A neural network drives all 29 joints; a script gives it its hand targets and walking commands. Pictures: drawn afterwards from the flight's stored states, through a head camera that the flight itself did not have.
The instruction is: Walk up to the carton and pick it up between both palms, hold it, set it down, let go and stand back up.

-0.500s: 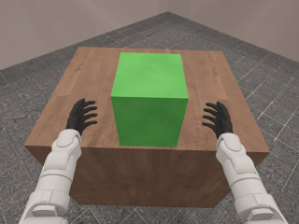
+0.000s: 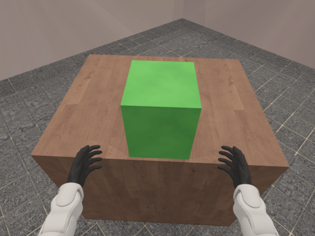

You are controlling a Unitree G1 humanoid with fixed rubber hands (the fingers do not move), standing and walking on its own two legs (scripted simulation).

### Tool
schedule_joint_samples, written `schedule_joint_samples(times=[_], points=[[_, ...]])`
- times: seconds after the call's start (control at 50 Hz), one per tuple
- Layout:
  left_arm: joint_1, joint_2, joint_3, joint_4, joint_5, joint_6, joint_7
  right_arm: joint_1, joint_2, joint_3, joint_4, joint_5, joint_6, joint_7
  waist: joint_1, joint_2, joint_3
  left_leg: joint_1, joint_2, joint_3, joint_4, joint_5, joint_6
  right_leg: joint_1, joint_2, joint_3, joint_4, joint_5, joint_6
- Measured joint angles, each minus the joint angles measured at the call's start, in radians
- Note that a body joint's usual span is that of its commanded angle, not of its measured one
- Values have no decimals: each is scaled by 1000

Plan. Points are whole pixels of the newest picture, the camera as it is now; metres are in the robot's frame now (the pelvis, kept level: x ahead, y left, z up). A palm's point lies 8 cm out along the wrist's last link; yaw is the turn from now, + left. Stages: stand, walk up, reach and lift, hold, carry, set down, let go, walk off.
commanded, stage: set down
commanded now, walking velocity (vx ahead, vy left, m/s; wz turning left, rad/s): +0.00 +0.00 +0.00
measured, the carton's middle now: (161, 110) +0.49 +0.02 +0.04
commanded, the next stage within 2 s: let go in 1.28 s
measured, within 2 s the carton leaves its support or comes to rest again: neither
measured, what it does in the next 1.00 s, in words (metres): stands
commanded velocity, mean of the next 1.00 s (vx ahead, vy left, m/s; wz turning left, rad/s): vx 0.00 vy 0.00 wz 0.00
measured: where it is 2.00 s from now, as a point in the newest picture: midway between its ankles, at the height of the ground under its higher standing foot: outside the picture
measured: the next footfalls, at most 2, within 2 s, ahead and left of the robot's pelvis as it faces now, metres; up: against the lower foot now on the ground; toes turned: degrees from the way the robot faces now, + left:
none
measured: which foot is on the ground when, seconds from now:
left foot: down 0.00-1.00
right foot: down 0.00-1.00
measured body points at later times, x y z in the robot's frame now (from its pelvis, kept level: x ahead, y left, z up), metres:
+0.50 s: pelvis +0.01 +0.00 +0.00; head +0.01 +0.01 +0.45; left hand +0.23 +0.23 -0.03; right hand +0.24 -0.19 -0.03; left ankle +0.01 +0.11 -0.74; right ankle +0.02 -0.12 -0.74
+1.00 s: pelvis +0.02 +0.00 +0.00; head +0.02 +0.00 +0.45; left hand +0.19 +0.22 -0.08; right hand +0.19 -0.22 -0.07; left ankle +0.01 +0.11 -0.74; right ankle +0.02 -0.12 -0.74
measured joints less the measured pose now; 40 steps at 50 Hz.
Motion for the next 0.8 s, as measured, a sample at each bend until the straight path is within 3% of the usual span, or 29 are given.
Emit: schedule_joint_samples(times=[0.24,0.6,0.8], points=[[101,-2,-28,22,19,-62,7,83,-5,26,36,-13,-54,22,2,-3,13,18,-1,1,-4,-5,-1,12,1,7,7,-10,-1],[221,-34,-1,-36,102,48,8,180,-36,35,71,-39,-60,53,10,-1,43,79,5,12,-25,-17,-2,71,10,24,-21,-14,-1],[260,-43,-3,-10,138,88,14,211,-61,24,139,-66,-84,84,6,8,53,80,10,15,-15,-29,-4,72,14,28,-15,-21,-2]])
